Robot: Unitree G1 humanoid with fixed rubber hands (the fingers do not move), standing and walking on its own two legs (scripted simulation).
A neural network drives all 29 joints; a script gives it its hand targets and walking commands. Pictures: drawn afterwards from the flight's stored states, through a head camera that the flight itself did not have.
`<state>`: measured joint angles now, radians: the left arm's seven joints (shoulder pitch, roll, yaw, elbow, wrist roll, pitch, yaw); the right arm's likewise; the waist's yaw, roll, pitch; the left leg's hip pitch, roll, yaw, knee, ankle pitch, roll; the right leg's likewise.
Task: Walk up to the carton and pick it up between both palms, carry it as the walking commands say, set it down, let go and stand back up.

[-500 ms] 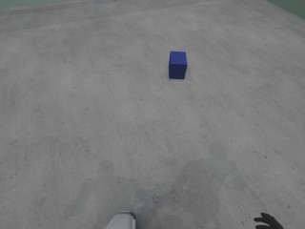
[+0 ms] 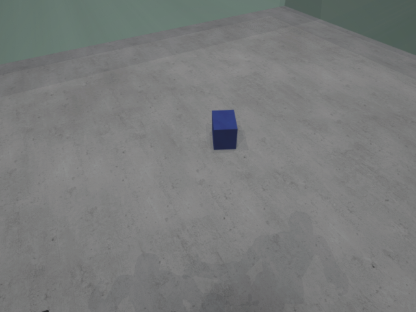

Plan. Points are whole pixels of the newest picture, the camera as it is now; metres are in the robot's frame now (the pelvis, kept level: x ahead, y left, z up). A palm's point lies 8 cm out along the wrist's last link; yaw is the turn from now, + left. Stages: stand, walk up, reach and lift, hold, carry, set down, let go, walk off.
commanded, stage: walk up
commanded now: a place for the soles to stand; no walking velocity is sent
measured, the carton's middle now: (223, 129) +1.40 -0.10 -0.66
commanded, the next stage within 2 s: none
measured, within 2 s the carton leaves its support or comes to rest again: neither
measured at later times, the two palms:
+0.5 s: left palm (94, 238) +0.32 +0.29 -0.09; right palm (380, 248) +0.27 -0.36 -0.06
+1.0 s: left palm (125, 182) +0.50 +0.26 -0.11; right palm (352, 168) +0.50 -0.40 -0.06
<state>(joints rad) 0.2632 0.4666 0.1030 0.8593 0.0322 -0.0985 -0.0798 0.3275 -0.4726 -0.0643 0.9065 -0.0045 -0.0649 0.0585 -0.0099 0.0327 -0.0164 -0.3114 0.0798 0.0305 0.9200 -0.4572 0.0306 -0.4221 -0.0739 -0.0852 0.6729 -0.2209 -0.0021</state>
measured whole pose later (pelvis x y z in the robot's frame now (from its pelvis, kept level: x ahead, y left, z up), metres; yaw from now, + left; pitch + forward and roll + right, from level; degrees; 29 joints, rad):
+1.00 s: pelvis +0.44 -0.07 +0.00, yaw -1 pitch -1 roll +1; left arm 0.28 0.45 0.05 0.88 0.02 -0.03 -0.07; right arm 0.30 -0.43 -0.04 0.84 -0.02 -0.12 0.02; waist -0.01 -0.08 0.03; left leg -0.33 0.04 0.10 0.68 -0.32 0.02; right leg -0.51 -0.07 0.00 1.03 -0.44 -0.02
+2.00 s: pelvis +0.81 -0.16 -0.01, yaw +4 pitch -2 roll -1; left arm 0.29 0.46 0.04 0.84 0.00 -0.07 -0.02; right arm 0.26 -0.44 -0.04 0.87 -0.02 -0.08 0.02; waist 0.03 0.01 0.08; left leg -0.47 0.05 0.04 0.73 -0.27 0.03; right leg -0.34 -0.07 -0.10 0.75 -0.38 0.01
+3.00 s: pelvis +0.87 -0.15 +0.03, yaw +4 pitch -2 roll -1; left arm 0.16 0.37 0.04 1.08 0.04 -0.04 -0.02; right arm 0.16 -0.38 -0.04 1.11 -0.03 0.00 0.05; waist -0.01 0.01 0.01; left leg -0.31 0.05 0.05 0.60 -0.36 0.01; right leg -0.06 -0.03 -0.06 0.37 -0.33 -0.01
